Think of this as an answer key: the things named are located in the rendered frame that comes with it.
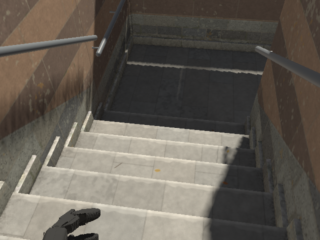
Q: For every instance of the stairs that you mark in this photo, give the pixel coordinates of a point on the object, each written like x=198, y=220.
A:
x=153, y=177

